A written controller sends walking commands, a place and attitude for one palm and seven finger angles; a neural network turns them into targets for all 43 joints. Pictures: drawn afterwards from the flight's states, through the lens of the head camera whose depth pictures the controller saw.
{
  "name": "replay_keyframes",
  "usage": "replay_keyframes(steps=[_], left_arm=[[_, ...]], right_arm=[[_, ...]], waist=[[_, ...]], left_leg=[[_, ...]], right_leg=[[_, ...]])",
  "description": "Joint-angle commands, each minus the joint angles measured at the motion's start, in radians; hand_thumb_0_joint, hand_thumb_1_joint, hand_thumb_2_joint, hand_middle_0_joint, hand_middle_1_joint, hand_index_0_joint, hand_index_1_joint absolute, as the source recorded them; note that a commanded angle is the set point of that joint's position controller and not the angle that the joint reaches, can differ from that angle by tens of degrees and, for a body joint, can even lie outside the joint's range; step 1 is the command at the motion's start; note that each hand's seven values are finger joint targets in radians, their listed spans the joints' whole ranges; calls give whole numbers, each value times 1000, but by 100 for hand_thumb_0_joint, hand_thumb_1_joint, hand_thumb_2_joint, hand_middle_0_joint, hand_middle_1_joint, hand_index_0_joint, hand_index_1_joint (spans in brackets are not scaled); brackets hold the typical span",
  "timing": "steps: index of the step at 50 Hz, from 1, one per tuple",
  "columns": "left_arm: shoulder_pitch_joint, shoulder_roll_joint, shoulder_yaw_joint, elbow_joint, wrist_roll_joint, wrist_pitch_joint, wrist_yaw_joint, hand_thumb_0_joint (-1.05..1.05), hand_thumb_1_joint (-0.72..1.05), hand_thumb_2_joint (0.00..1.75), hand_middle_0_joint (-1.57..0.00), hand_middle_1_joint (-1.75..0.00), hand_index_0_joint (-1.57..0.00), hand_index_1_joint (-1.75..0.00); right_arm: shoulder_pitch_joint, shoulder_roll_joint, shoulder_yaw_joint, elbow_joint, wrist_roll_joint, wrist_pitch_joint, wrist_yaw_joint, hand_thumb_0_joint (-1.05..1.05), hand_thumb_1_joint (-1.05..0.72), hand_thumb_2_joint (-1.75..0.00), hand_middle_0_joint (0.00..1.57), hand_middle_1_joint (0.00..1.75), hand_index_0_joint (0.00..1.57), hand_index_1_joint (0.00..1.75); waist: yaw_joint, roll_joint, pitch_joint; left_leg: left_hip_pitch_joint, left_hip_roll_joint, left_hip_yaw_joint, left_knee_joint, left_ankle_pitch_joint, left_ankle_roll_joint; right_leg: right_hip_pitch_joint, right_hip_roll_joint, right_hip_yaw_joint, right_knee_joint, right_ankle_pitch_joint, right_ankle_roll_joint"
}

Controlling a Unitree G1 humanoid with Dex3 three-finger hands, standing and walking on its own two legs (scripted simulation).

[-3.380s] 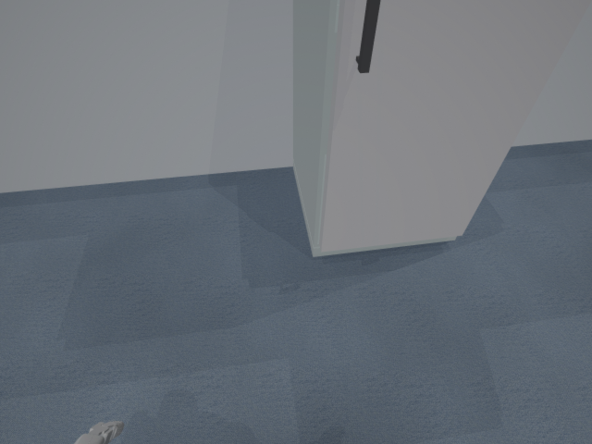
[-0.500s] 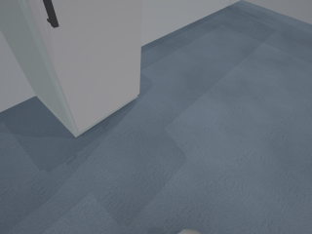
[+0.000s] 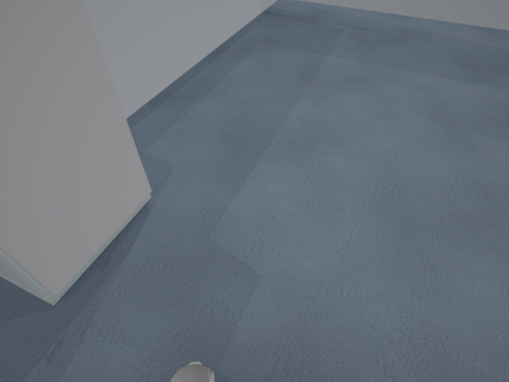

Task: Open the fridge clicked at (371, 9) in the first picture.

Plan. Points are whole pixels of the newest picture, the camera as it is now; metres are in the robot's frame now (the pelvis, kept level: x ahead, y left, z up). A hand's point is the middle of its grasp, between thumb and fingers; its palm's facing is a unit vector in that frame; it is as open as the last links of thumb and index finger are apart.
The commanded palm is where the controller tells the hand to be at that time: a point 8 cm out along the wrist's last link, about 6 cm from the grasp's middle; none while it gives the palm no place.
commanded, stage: walk to a spot facing it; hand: left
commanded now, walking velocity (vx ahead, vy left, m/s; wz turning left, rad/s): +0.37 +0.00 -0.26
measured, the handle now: out of the picture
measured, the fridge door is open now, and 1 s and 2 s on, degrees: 0 0 0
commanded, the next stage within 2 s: turn to face it in 0.82 s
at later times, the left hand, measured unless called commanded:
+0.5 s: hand (136, 312) +0.29 +0.26 -0.17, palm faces -0.13 -0.98 -0.17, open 7.4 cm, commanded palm none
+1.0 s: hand (232, 213) +0.56 +0.08 -0.18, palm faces -0.45 -0.88 -0.18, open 7.3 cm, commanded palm none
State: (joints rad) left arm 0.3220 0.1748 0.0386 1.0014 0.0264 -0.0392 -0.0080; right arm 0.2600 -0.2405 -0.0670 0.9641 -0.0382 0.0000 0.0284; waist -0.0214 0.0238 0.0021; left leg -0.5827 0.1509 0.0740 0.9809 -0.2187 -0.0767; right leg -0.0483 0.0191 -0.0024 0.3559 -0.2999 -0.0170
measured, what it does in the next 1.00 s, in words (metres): walks ahead, turning right: left foot, then right foot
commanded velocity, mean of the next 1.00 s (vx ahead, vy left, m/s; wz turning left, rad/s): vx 0.27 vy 0.00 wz -0.39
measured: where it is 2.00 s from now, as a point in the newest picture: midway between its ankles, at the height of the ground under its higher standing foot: (275, 326)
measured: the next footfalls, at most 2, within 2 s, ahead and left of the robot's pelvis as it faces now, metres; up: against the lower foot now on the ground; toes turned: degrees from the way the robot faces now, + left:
left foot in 0.18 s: +0.24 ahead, +0.14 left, +0.00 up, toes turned +4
right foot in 0.86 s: +0.43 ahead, -0.14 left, +0.00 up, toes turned -33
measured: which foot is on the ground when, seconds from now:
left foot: up 0.00-0.16, down 0.18-0.84, up 0.86-1.00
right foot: down 0.00-0.18, up 0.20-0.84, down 0.86-1.00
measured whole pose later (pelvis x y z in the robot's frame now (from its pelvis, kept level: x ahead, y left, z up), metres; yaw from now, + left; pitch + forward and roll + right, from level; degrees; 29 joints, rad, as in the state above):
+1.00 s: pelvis +0.39 -0.03 -0.02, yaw -27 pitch -1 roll -1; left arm 0.15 0.18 0.06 0.96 0.02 -0.04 0.00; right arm 0.33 -0.16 -0.05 1.03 -0.02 -0.01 -0.01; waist -0.04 -0.01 0.09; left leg -0.44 0.16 0.09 1.33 -0.40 -0.05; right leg -0.33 0.02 -0.12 0.58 -0.23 -0.07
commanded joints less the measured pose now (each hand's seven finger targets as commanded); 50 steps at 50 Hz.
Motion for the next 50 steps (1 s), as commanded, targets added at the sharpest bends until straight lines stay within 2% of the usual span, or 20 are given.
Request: replay_keyframes(steps=[1, 5, 7, 8, 9, 10, 11, 13, 16, 18, 27, 34, 37, 39, 41, 42, 43, 44, 47, 50], left_arm=[[47, 180, 43, -24, -1, -33, 16, 0, 90, 90, -20, -30, -20, -30], [52, 195, 49, -7, 3, -30, 23, 0, 90, 90, -20, -30, -20, -30], [29, 197, 56, 0, -3, -30, 23, 0, 90, 90, -20, -30, -20, -30], [40, 164, 56, 0, -11, -29, 18, 0, 90, 90, -20, -30, -20, -30], [125, 93, 51, -5, -24, -19, 5, 0, 90, 90, -20, -30, -20, -30], [105, 101, 42, -22, -18, -19, 5, 0, 90, 90, -20, -30, -20, -30], [73, 113, 46, -16, -16, -12, 6, 0, 90, 90, -20, -30, -20, -30], [-15, 95, 52, -7, -2, -5, -15, 0, 90, 90, -20, -30, -20, -30], [62, 37, 50, 19, 4, 30, -23, 0, 90, 90, -20, -30, -20, -30], [72, 31, 57, 15, 7, 50, -21, 0, 90, 90, -20, -30, -20, -30], [-129, 36, 68, -75, 10, 64, -36, 0, 90, 90, -20, -30, -20, -30], [-328, 11, 47, -144, 7, 47, -43, 0, 90, 90, -20, -30, -20, -30], [-349, 5, 43, -156, 5, 36, -43, 0, 90, 90, -20, -30, -20, -30], [-253, 23, 49, -135, 6, 24, -39, 0, 90, 90, -20, -30, -20, -30], [-27, 83, 65, -68, 11, 3, -30, 0, 90, 90, -20, -30, -20, -30], [109, 182, 89, -33, 13, -8, -21, 0, 90, 90, -20, -30, -20, -30], [200, 296, 115, -18, -1, -16, -2, 0, 90, 90, -20, -30, -20, -30], [185, 322, 121, -19, -25, -4, 12, 0, 90, 90, -20, -30, -20, -30], [-30, 194, 75, -70, -22, -8, 18, 0, 90, 90, -20, -30, -20, -30], [-120, 118, 36, -63, -7, -28, 30, 0, 90, 90, -20, -30, -20, -30]], right_arm=[[-123, -42, -11, -112, 10, -31, 4, 0, -90, -90, 20, 30, 20, 30], [-149, -34, -2, -124, 17, -53, 3, 0, -90, -90, 20, 30, 20, 30], [37, -66, -13, -63, 12, -67, -15, 0, -90, -90, 20, 30, 20, 30], [205, -142, -29, -9, 4, -72, -31, 0, -90, -90, 20, 30, 20, 30], [313, -264, -56, 20, -7, -78, -40, 0, -90, -90, 20, 30, 20, 30], [312, -266, -43, 21, 6, -65, -45, 0, -90, -90, 20, 30, 20, 30], [202, -215, -35, 0, 9, -61, -51, 0, -90, -90, 20, 30, 20, 30], [76, -94, -5, -23, 9, -76, -52, 0, -90, -90, 20, 30, 20, 30], [42, -31, 8, 2, 16, -94, -56, 0, -90, -90, 20, 30, 20, 30], [48, -24, 4, 5, 19, -95, -57, 0, -90, -90, 20, 30, 20, 30], [170, -23, -6, 51, 23, -102, -61, 0, -90, -90, 20, 30, 20, 30], [291, -28, -2, 97, 7, -90, -60, 0, -90, -90, 20, 30, 20, 30], [297, -42, -5, 100, 1, -80, -58, 0, -90, -90, 20, 30, 20, 30], [270, -70, -14, 86, 4, -79, -58, 0, -90, -90, 20, 30, 20, 30], [225, -107, -22, 55, 17, -75, -50, 0, -90, -90, 20, 30, 20, 30], [215, -80, -17, 28, 32, -74, -35, 0, -90, -90, 20, 30, 20, 30], [205, -10, -2, -21, 42, -80, -37, 0, -90, -90, 20, 30, 20, 30], [100, -30, -5, -47, 42, -75, -48, 0, -90, -90, 20, 30, 20, 30], [59, 1, -3, -34, 23, -51, -49, 0, -90, -90, 20, 30, 20, 30], [185, 52, 16, 36, 14, -7, -52, 0, -90, -90, 20, 30, 20, 30]], waist=[[37, -161, 132], [41, -168, 92], [-50, -103, 6], [-111, 20, -110], [-112, 342, -242], [-101, 354, -227], [-73, 286, -147], [-30, 103, 41], [43, 97, 59], [56, 86, 62], [20, 42, 115], [-52, 52, 159], [-50, 63, 150], [0, 111, 67], [108, 100, -92], [175, -33, -219], [177, -243, -351], [180, -159, -330], [65, -26, -69], [-39, -45, -10]], left_leg=[[-83, -8, 9, -108, 51, 2], [106, -52, 32, -311, 6, 34], [410, -94, 41, -438, 58, 49], [637, -24, -25, -484, 49, 62], [845, 282, -412, -578, 3, 131], [796, 354, -573, -713, -91, 172], [684, 352, -526, -758, -235, 170], [438, 269, -339, -788, -187, 142], [325, 190, -101, -791, -63, 98], [313, 181, -47, -818, -94, 109], [536, 208, 56, -828, 54, 150], [668, 236, 151, -767, 290, 190], [677, 232, 218, -691, 492, 177], [715, 227, 271, -523, 837, 161], [613, 192, 314, -187, 911, 104], [323, 154, 306, 80, 559, 61], [-35, -52, 215, 420, -353, -8], [-106, -41, 44, 515, -385, 13], [-44, 43, -39, 430, -166, 17], [111, 25, -32, 261, -115, 17]], right_leg=[[-52, -232, 191, -166, 182, -145], [-49, -231, 191, -84, 307, -126], [-126, -182, 151, 133, 437, -95], [-197, -114, 107, 371, 354, -61], [-421, 36, -21, 710, -143, -7], [-513, 37, 52, 901, -275, -18], [-541, -40, 82, 987, -195, -23], [-554, -107, 56, 982, -25, -10], [-478, -116, 29, 930, 65, 6], [-515, -117, 27, 934, 114, 16], [-770, -160, -6, 774, 226, 55], [-749, -143, -106, 488, 139, 31], [-646, -92, -158, 370, 80, -4], [-504, -22, -209, 308, 20, -42], [-151, 35, -236, 181, 109, -75], [213, -123, -47, 172, 244, -135], [473, -428, 503, 138, 558, -282], [438, -457, 530, 66, 654, -328], [-5, -365, 273, -9, 562, -215], [-257, -279, 51, -47, 651, -153]])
